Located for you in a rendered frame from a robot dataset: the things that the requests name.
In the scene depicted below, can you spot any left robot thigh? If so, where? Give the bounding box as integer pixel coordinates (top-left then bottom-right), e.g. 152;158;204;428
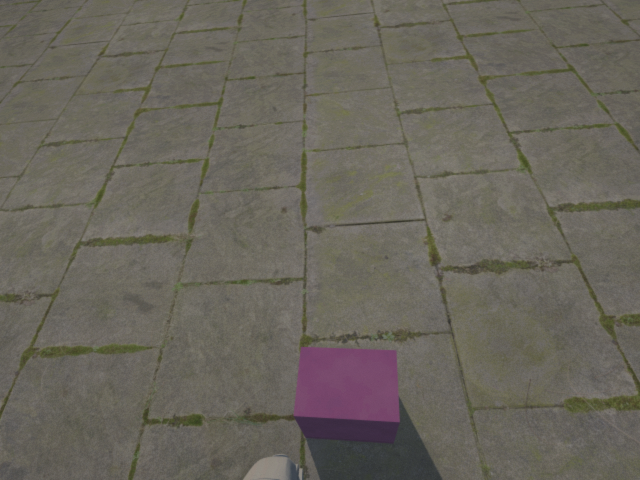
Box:
243;456;304;480

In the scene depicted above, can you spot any carton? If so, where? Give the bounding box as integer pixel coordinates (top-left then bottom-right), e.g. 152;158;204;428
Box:
294;347;400;444

